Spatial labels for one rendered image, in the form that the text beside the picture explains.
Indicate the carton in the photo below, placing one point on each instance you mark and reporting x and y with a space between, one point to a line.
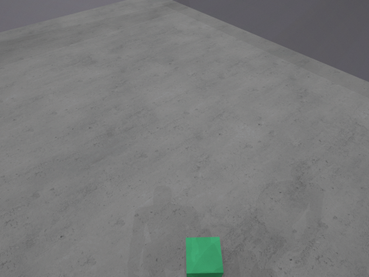
203 257

